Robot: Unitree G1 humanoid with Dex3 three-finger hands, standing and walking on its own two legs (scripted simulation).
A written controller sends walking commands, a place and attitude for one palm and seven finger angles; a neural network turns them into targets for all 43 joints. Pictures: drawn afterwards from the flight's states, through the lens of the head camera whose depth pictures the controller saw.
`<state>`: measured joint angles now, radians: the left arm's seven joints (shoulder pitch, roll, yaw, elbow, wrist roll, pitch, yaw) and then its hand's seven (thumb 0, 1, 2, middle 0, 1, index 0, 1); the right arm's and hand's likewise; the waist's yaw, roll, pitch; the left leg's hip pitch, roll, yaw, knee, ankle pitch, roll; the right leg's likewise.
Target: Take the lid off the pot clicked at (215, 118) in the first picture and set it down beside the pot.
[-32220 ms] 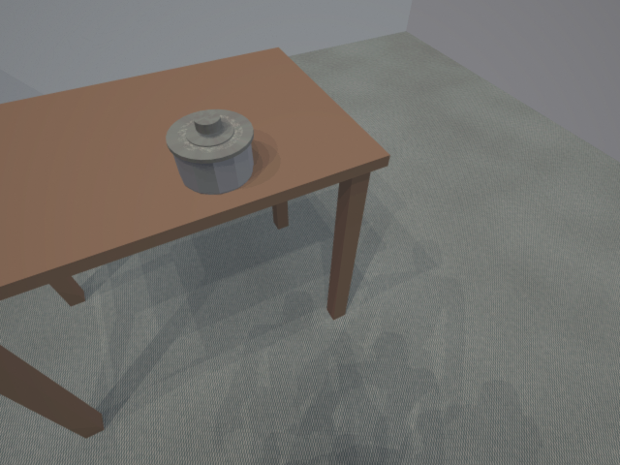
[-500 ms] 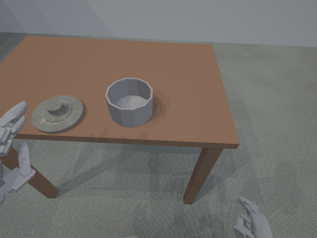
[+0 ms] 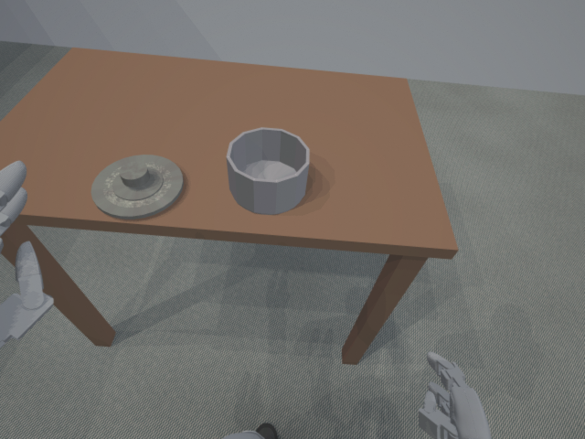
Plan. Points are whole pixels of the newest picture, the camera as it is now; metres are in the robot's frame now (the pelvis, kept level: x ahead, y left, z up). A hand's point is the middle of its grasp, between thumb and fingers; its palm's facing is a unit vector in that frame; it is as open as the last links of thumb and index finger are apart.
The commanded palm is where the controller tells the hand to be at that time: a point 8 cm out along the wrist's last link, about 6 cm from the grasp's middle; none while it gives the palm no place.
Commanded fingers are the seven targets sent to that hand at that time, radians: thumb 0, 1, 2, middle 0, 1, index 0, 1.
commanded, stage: step back with the hand held close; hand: left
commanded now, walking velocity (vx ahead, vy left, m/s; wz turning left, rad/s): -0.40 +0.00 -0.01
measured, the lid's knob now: (134, 174) +0.52 +0.32 +0.01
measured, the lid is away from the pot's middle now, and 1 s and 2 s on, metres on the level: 0.24 0.24 0.24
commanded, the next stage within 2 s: stop stepping back and stand still in 0.54 s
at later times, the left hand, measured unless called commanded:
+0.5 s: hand out of the picture +0.12 +0.26 +0.19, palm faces +0.20 -0.86 -0.46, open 7.4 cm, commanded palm +0.06 +0.32 +0.19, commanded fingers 0.00 0.90 0.90 -0.20 -0.30 -0.20 -0.30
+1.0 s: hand out of the picture +0.02 +0.30 +0.19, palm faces +0.30 -0.82 -0.49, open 7.4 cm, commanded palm -0.04 +0.35 +0.19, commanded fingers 0.00 0.90 0.90 -0.20 -0.30 -0.20 -0.30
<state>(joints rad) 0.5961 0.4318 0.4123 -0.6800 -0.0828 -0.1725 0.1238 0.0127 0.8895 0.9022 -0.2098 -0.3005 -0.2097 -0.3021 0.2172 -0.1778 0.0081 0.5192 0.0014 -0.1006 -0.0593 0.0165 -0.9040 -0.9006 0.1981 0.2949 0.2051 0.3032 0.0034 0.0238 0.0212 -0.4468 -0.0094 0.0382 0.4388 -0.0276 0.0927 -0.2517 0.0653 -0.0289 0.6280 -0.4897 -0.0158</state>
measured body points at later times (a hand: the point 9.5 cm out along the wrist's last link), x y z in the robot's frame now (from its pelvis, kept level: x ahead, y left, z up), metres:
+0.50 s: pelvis -0.08 +0.05 +0.01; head -0.05 +0.09 +0.46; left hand +0.10 +0.31 +0.22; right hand +0.06 -0.19 -0.05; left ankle +0.02 +0.09 -0.73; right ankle -0.13 -0.09 -0.69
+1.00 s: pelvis -0.17 +0.07 +0.00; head -0.17 +0.10 +0.45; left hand -0.01 +0.34 +0.22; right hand -0.04 -0.15 -0.07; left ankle -0.12 +0.18 -0.73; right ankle -0.18 -0.03 -0.73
